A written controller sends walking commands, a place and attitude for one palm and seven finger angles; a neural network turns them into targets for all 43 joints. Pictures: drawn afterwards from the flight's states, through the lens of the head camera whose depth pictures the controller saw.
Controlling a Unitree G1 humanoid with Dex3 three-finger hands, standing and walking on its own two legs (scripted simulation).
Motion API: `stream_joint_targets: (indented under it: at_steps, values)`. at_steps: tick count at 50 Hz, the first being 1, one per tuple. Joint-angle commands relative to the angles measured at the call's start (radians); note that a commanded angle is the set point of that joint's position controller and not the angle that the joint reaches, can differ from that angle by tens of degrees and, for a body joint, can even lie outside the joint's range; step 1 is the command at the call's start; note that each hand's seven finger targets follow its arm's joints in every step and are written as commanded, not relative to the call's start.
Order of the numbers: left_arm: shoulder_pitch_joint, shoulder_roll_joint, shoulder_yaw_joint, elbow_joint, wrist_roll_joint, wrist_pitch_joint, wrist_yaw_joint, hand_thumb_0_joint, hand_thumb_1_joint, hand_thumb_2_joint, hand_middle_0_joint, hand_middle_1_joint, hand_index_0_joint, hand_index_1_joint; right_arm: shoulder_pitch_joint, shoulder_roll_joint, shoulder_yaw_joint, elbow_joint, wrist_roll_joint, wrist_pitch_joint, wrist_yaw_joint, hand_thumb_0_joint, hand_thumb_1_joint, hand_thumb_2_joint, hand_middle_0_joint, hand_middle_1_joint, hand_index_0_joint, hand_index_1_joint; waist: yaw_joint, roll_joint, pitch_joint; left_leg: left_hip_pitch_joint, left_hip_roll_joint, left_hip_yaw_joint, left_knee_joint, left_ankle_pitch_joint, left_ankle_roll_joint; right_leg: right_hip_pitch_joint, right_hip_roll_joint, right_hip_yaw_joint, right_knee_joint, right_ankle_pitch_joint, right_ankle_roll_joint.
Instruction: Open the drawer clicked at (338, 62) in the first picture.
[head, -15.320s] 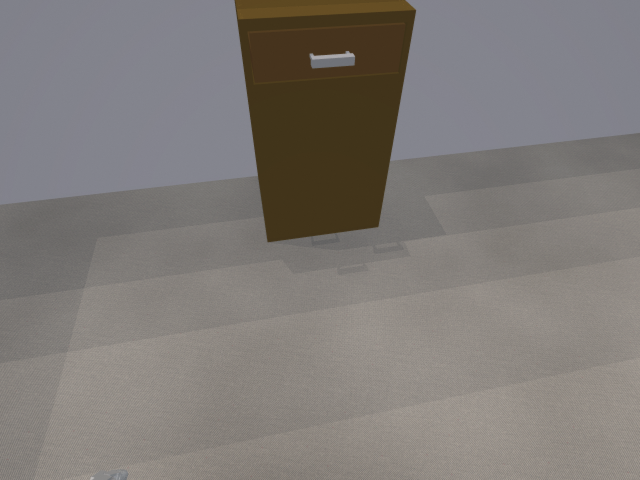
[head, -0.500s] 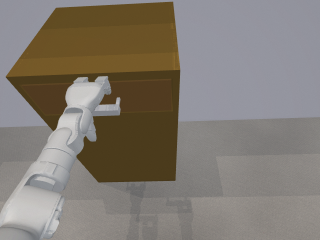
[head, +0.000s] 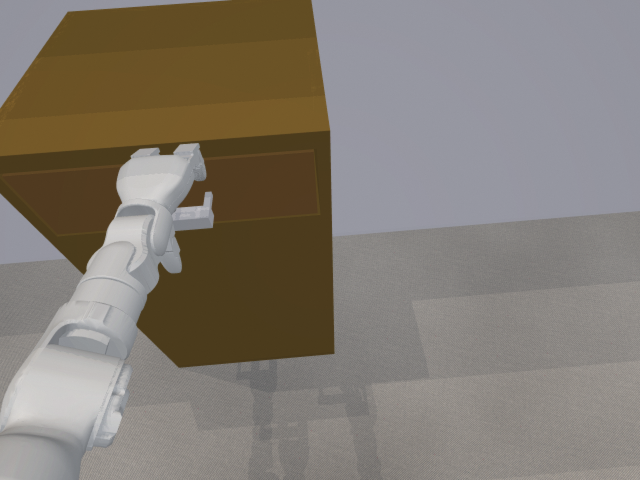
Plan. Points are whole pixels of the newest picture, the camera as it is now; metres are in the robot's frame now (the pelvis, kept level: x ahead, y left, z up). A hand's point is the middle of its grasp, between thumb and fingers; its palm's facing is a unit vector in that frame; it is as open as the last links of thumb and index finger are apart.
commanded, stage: move the hooked fingers above the handle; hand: left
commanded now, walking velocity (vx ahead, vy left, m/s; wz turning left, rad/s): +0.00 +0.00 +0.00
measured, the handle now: (172, 209) +0.51 +0.22 +0.02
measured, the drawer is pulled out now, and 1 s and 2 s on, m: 0.00 0.00 0.00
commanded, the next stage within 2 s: none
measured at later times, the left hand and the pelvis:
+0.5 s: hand (164, 209) +0.46 +0.20 +0.07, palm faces -0.01 -0.03 -1.00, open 13.8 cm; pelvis +0.01 +0.01 +0.00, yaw +0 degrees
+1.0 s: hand (160, 215) +0.45 +0.21 +0.08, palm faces -0.02 -0.03 -1.00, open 13.8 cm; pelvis +0.01 +0.01 +0.00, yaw +1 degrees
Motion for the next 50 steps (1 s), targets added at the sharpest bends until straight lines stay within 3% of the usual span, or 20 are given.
stream_joint_targets:
  at_steps: [1,4,9,12,14,16,17,19,21,24,26,28,29,32,34,38,39,43,47,50]
  values:
    - [-0.461,0.311,0.114,-0.204,0.0,0.006,0.049,0.0,-0.5,0.3,-0.3,-1.2,-0.3,-1.2,0.044,-0.134,-0.051,-0.093,-0.002,-0.034,-0.012,0.0,-0.9,-0.9,0.2,0.3,0.2,0.3,0.021,-0.04,-0.376,0.153,-0.062,-0.011,-0.014,0.28,0.057,0.2,0.011,0.051,-0.061,0.377,0.014]
    - [-0.45,0.322,0.12,-0.172,-0.002,0.007,0.045,0.0,-0.5,0.3,-0.3,-1.2,-0.3,-1.2,0.046,-0.141,-0.05,-0.089,0.0,-0.036,-0.013,0.0,-0.9,-0.9,0.2,0.3,0.2,0.3,0.01,-0.08,-0.35,0.13,-0.061,-0.012,-0.015,0.252,0.058,0.198,0.01,0.055,-0.071,0.352,0.018]
    - [-0.451,0.293,0.092,-0.203,-0.01,-0.009,0.024,0.0,-0.5,0.3,-0.3,-1.2,-0.3,-1.2,0.051,-0.143,-0.054,-0.091,0.0,-0.04,-0.012,0.0,-0.9,-0.9,0.2,0.3,0.2,0.3,0.007,-0.076,-0.362,0.153,-0.061,-0.012,-0.013,0.266,0.06,0.2,0.009,0.057,-0.074,0.367,0.018]
    - [-0.454,0.2,0.027,-0.256,-0.021,-0.027,0.011,0.0,-0.5,0.3,-0.3,-1.2,-0.3,-1.2,0.055,-0.136,-0.063,-0.091,-0.002,-0.04,-0.004,0.0,-0.9,-0.9,0.2,0.3,0.2,0.3,-0.003,-0.029,-0.353,0.205,-0.058,-0.018,-0.005,0.3,0.059,0.148,0.016,0.045,-0.071,0.372,0.013]
    - [-0.427,0.22,0.054,-0.255,-0.03,-0.036,0.01,0.0,-0.5,0.3,-0.3,-1.2,-0.3,-1.2,0.058,-0.139,-0.066,-0.086,-0.003,-0.038,-0.002,0.0,-0.9,-0.9,0.2,0.3,0.2,0.3,0.001,-0.061,-0.353,0.212,-0.057,-0.024,-0.001,0.318,0.06,0.155,0.018,0.044,-0.072,0.377,0.012]
    - [-0.446,0.231,0.064,-0.292,-0.026,-0.044,0.019,0.0,-0.5,0.3,-0.3,-1.2,-0.3,-1.2,0.059,-0.138,-0.068,-0.082,-0.005,-0.035,0.003,0.0,-0.9,-0.9,0.2,0.3,0.2,0.3,0.013,-0.01,-0.367,0.23,-0.056,-0.031,0.001,0.343,0.056,0.135,0.022,0.039,-0.058,0.375,0.005]
    - [-0.444,0.207,0.047,-0.301,-0.027,-0.043,0.025,0.0,-0.5,0.3,-0.3,-1.2,-0.3,-1.2,0.056,-0.134,-0.068,-0.083,-0.008,-0.033,0.007,0.0,-0.9,-0.9,0.2,0.3,0.2,0.3,0.013,-0.008,-0.374,0.238,-0.058,-0.029,0.006,0.36,0.056,0.138,0.022,0.037,-0.056,0.39,0.005]
    - [-0.453,0.244,0.08,-0.298,-0.016,-0.037,0.042,0.0,-0.5,0.3,-0.3,-1.2,-0.3,-1.2,0.055,-0.138,-0.067,-0.074,-0.011,-0.029,0.009,0.0,-0.9,-0.9,0.2,0.3,0.2,0.3,0.013,-0.031,-0.381,0.233,-0.055,-0.035,0.01,0.382,0.055,0.146,0.023,0.033,-0.049,0.4,0.003]
    - [-0.42,0.267,0.109,-0.268,-0.011,-0.016,0.057,0.0,-0.5,0.3,-0.3,-1.2,-0.3,-1.2,0.044,-0.136,-0.064,-0.075,-0.009,-0.026,0.012,0.0,-0.9,-0.9,0.2,0.3,0.2,0.3,0.03,-0.032,-0.366,0.215,-0.054,-0.032,0.002,0.371,0.051,0.147,0.025,0.029,-0.045,0.39,0.002]
    - [-0.45,0.259,0.099,-0.264,-0.004,0.014,0.068,0.0,-0.5,0.3,-0.3,-1.2,-0.3,-1.2,0.033,-0.137,-0.062,-0.078,-0.009,-0.023,0.013,0.0,-0.9,-0.9,0.2,0.3,0.2,0.3,0.026,-0.038,-0.374,0.215,-0.051,-0.029,0.0,0.382,0.051,0.156,0.024,0.028,-0.044,0.394,0.001]
    - [-0.437,0.249,0.089,-0.271,-0.004,0.029,0.063,0.0,-0.5,0.3,-0.3,-1.2,-0.3,-1.2,0.026,-0.135,-0.061,-0.082,-0.01,-0.022,0.014,0.0,-0.9,-0.9,0.2,0.3,0.2,0.3,0.032,-0.021,-0.389,0.231,-0.051,-0.025,0.001,0.405,0.051,0.165,0.024,0.028,-0.041,0.423,0.002]
    - [-0.398,0.279,0.118,-0.274,-0.005,0.037,0.054,0.0,-0.5,0.3,-0.3,-1.2,-0.3,-1.2,0.016,-0.136,-0.058,-0.089,-0.011,-0.019,0.012,0.0,-0.9,-0.9,0.2,0.3,0.2,0.3,0.046,-0.044,-0.403,0.222,-0.053,-0.021,-0.003,0.409,0.052,0.201,0.022,0.03,-0.041,0.445,0.004]
    - [-0.381,0.287,0.128,-0.263,-0.008,0.038,0.046,0.0,-0.5,0.3,-0.3,-1.2,-0.3,-1.2,0.013,-0.137,-0.056,-0.094,-0.01,-0.015,0.01,0.0,-0.9,-0.9,0.2,0.3,0.2,0.3,0.046,-0.073,-0.399,0.21,-0.054,-0.022,-0.005,0.407,0.052,0.218,0.021,0.03,-0.044,0.447,0.005]
    - [-0.354,0.284,0.121,-0.271,-0.012,0.037,0.028,0.0,-0.5,0.3,-0.3,-1.2,-0.3,-1.2,-0.001,-0.136,-0.053,-0.103,-0.006,-0.014,0.005,0.0,-0.9,-0.9,0.2,0.3,0.2,0.3,0.051,-0.068,-0.359,0.202,-0.053,-0.015,-0.015,0.386,0.054,0.213,0.018,0.032,-0.052,0.446,0.008]
    - [-0.331,0.278,0.115,-0.304,-0.017,0.025,0.012,0.0,-0.5,0.3,-0.3,-1.2,-0.3,-1.2,-0.004,-0.136,-0.054,-0.115,-0.006,-0.014,0.003,0.0,-0.9,-0.9,0.2,0.3,0.2,0.3,0.055,-0.063,-0.388,0.214,-0.055,-0.014,-0.014,0.413,0.055,0.241,0.016,0.035,-0.052,0.468,0.006]
    - [-0.303,0.184,0.041,-0.365,-0.031,0.004,-0.016,0.0,-0.5,0.3,-0.3,-1.2,-0.3,-1.2,-0.003,-0.13,-0.063,-0.116,-0.004,-0.015,0.008,0.0,-0.9,-0.9,0.2,0.3,0.2,0.3,0.037,-0.052,-0.358,0.265,-0.051,-0.025,-0.004,0.439,0.056,0.182,0.022,0.029,-0.058,0.46,0.007]
    - [-0.319,0.148,0.009,-0.371,-0.04,0.0,-0.025,0.0,-0.5,0.3,-0.3,-1.2,-0.3,-1.2,-0.003,-0.128,-0.062,-0.115,-0.003,-0.015,0.011,0.0,-0.9,-0.9,0.2,0.3,0.2,0.3,0.021,-0.062,-0.339,0.269,-0.05,-0.028,-0.004,0.431,0.056,0.171,0.02,0.028,-0.065,0.448,0.008]
    - [-0.404,0.154,0.006,-0.384,-0.04,-0.019,-0.015,0.0,-0.5,0.3,-0.3,-1.2,-0.3,-1.2,0.002,-0.127,-0.061,-0.098,-0.004,-0.018,0.009,0.0,-0.9,-0.9,0.2,0.3,0.2,0.3,0.012,-0.051,-0.306,0.272,-0.052,-0.041,-0.006,0.359,0.054,0.117,0.022,0.025,-0.07,0.367,0.005]
    - [-0.468,0.256,0.084,-0.366,-0.019,-0.026,0.034,0.0,-0.5,0.3,-0.3,-1.2,-0.3,-1.2,0.004,-0.128,-0.056,-0.078,-0.01,-0.023,0.002,0.0,-0.9,-0.9,0.2,0.3,0.2,0.3,0.025,-0.016,-0.361,0.258,-0.059,-0.042,0.0,0.347,0.051,0.138,0.02,0.034,-0.055,0.357,0.0]
    - [-0.45,0.246,0.086,-0.307,-0.015,0.002,0.058,0.0,-0.5,0.3,-0.3,-1.2,-0.3,-1.2,0.002,-0.125,-0.052,-0.077,-0.01,-0.024,0.005,0.0,-0.9,-0.9,0.2,0.3,0.2,0.3,0.031,-0.018,-0.366,0.233,-0.058,-0.039,0.001,0.362,0.046,0.15,0.021,0.028,-0.044,0.375,-0.001]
